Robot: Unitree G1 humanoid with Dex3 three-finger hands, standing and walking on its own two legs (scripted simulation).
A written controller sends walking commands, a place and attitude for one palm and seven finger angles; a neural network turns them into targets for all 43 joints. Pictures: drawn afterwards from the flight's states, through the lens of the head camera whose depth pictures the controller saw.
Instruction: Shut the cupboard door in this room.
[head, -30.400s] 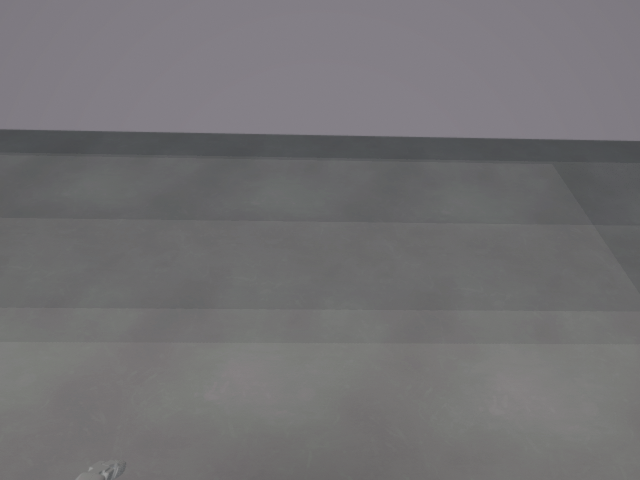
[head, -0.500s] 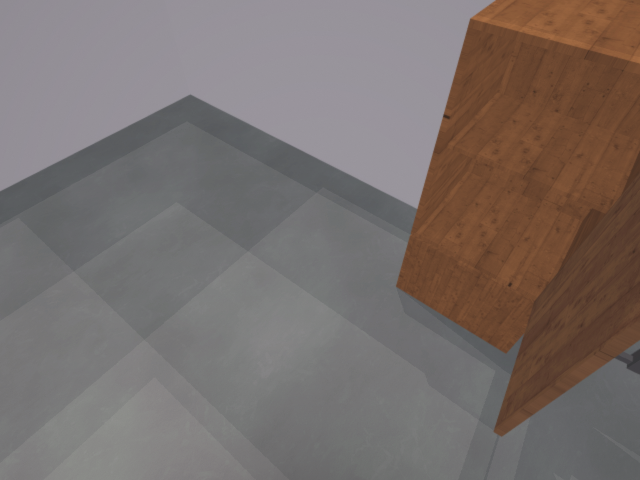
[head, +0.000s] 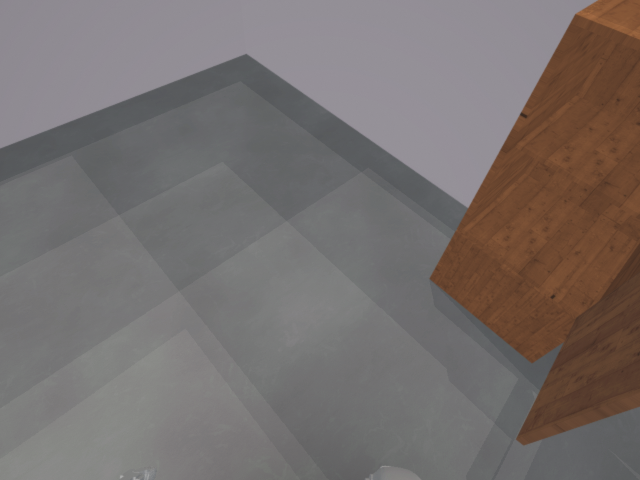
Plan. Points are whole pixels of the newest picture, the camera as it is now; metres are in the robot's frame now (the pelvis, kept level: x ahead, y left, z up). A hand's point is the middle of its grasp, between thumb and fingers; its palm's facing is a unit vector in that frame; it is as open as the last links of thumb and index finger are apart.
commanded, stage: stand and wait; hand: left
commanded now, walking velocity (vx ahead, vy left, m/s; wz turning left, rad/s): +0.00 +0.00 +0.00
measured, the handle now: out of the picture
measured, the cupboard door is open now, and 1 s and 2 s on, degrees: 96 96 96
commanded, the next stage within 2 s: turn or walk to find it in 0.52 s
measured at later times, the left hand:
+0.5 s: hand out of the picture -0.01 +0.14 -0.18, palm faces +0.10 -0.97 -0.22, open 7.3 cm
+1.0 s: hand out of the picture -0.01 +0.20 -0.20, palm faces +0.22 -0.95 -0.22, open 7.4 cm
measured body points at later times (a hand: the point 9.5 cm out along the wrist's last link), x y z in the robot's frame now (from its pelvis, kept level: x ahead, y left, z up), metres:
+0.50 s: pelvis +0.00 -0.04 -0.01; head +0.03 -0.04 +0.44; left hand -0.01 +0.19 -0.16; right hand +0.06 -0.28 -0.16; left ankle -0.03 +0.09 -0.74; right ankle -0.01 -0.14 -0.74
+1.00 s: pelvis -0.02 -0.01 -0.02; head +0.01 +0.02 +0.43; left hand -0.02 +0.25 -0.18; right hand +0.07 -0.24 -0.16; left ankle -0.03 +0.08 -0.74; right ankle -0.01 -0.14 -0.74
